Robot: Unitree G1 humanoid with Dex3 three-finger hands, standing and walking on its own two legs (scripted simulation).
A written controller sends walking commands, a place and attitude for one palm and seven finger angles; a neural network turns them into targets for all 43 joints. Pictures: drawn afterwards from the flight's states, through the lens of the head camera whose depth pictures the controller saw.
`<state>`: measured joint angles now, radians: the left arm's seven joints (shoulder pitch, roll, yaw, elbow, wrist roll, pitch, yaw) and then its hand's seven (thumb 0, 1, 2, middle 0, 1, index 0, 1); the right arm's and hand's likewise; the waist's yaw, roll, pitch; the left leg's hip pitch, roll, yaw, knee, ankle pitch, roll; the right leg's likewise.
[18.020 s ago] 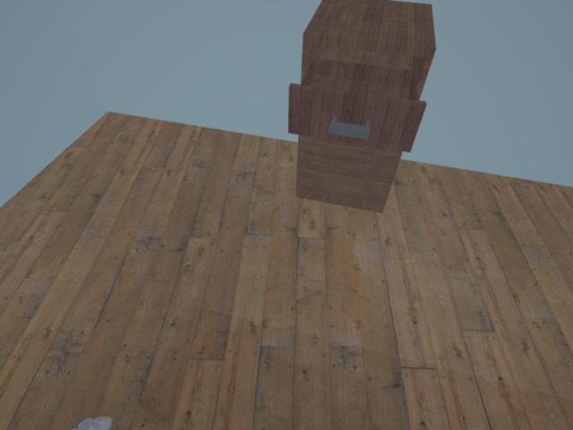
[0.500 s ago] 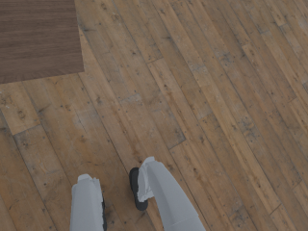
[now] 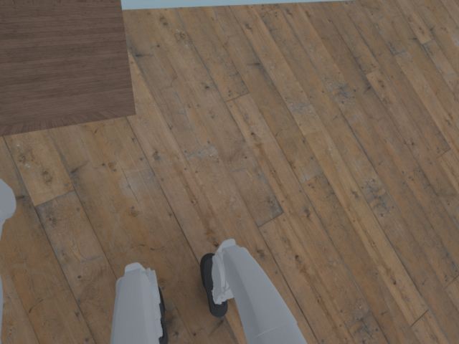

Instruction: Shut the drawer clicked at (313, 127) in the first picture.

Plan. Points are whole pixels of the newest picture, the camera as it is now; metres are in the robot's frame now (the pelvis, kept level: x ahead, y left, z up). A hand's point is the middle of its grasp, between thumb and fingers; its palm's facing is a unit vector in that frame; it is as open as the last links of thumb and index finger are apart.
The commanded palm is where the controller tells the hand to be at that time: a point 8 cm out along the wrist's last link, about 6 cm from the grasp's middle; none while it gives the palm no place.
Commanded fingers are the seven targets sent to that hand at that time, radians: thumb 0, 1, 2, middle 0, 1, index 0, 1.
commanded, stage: pull the fist back off the drawer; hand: left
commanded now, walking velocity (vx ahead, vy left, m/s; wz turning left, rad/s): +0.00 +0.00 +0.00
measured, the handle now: out of the picture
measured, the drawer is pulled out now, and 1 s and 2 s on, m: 0.00 0.00 0.00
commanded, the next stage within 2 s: draw the hand back to the body in 0.24 s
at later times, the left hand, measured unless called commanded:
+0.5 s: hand out of the picture +0.55 +0.24 +0.07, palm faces +0.14 -0.99 -0.06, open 3.3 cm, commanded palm +0.50 +0.26 +0.09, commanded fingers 0.00 0.90 0.90 -1.40 -1.60 -1.40 -1.60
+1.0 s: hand out of the picture +0.38 +0.25 +0.18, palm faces +0.24 -0.94 -0.25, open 3.3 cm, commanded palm +0.33 +0.29 +0.21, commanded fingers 0.00 0.90 0.90 -1.40 -1.60 -1.40 -1.60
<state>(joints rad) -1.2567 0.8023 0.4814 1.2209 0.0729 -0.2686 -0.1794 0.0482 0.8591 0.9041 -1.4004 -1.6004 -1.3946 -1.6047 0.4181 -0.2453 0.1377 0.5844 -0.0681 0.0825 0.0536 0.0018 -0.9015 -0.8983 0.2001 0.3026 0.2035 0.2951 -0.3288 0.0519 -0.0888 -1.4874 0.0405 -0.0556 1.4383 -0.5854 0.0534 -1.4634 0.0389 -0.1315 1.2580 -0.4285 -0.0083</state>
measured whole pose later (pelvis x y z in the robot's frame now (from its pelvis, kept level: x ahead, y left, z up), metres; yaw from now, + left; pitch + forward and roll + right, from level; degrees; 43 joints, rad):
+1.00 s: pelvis +0.06 +0.00 +0.13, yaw +5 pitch +10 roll -2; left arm -0.10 0.34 0.19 0.34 -0.08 -0.16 0.00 0.02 0.90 0.90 -1.40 -1.60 -1.40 -1.60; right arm 0.25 -0.25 0.02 0.52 0.05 0.08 -0.05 0.01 -0.90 -0.90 0.20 0.30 0.20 0.29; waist -0.04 0.04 -0.10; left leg -0.51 -0.01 0.02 0.78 -0.45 0.05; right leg -0.55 0.01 -0.04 0.72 -0.35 0.00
